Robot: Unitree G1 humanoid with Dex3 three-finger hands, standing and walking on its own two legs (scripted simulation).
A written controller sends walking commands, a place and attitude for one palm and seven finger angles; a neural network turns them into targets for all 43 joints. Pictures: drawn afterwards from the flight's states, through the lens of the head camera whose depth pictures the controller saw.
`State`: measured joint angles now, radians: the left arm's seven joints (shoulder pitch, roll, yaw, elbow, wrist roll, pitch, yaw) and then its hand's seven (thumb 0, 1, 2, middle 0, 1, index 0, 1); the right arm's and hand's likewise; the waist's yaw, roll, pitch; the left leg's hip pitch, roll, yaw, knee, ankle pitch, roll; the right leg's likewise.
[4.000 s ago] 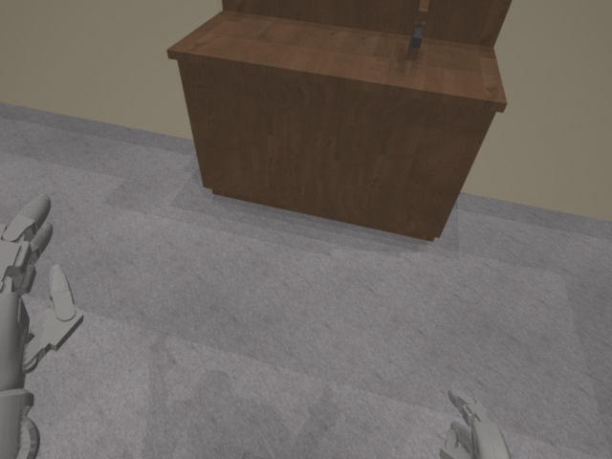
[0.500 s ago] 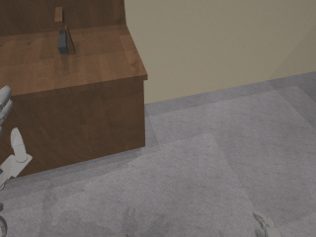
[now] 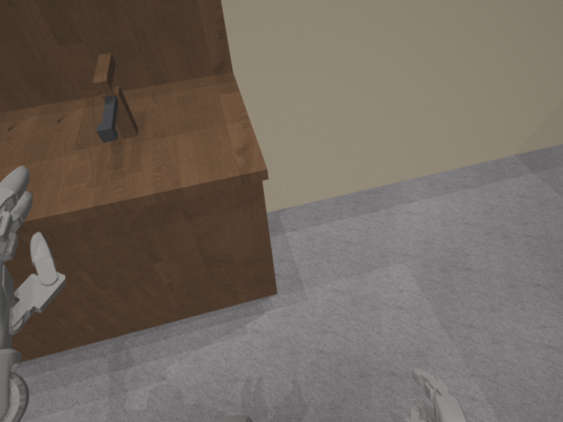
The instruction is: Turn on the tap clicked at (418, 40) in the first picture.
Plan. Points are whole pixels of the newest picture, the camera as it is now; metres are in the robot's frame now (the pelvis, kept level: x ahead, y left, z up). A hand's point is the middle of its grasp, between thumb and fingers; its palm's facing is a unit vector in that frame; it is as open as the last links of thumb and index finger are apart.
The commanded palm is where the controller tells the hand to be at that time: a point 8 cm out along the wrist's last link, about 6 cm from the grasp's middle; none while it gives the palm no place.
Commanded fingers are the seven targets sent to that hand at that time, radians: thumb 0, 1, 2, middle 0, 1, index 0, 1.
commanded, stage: take the last steps up to it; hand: left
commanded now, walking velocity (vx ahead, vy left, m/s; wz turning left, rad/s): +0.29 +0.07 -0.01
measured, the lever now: (107, 132) +0.60 +0.40 +0.08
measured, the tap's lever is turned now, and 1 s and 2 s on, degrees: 0 0 0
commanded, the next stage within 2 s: come to a stop and stand still in 0.54 s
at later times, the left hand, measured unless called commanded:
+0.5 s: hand (89, 186) +0.34 +0.27 +0.19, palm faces +0.39 -0.84 -0.38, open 7.4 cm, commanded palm +0.28 +0.31 +0.19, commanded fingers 0.00 0.90 0.90 -0.20 -0.30 -0.20 -0.30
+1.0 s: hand (115, 166) +0.39 +0.25 +0.18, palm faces +0.35 -0.84 -0.42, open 7.4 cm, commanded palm +0.33 +0.31 +0.19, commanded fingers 0.00 0.90 0.90 -0.20 -0.30 -0.20 -0.30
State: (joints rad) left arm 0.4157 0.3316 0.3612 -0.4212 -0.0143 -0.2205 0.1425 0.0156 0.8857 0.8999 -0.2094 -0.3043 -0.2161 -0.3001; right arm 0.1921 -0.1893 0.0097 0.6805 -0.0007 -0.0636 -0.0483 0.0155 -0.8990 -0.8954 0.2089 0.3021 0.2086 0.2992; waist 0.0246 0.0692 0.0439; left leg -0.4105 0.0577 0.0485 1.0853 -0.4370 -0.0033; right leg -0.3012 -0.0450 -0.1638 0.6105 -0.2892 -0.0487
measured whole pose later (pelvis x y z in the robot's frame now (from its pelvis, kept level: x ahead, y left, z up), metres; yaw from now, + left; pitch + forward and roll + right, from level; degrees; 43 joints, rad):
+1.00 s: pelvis +0.17 +0.03 +0.00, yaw -2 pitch -2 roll +0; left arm 0.52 0.39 0.36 -0.61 -0.02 -0.21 0.17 0.02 0.88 0.90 -0.21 -0.30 -0.22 -0.30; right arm 0.16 -0.25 -0.03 0.56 0.00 -0.04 -0.08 0.02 -0.91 -0.90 0.20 0.30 0.20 0.30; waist -0.01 -0.03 0.09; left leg -0.28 0.03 0.06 0.56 -0.23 0.00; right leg -0.25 -0.05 -0.13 0.58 -0.29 -0.01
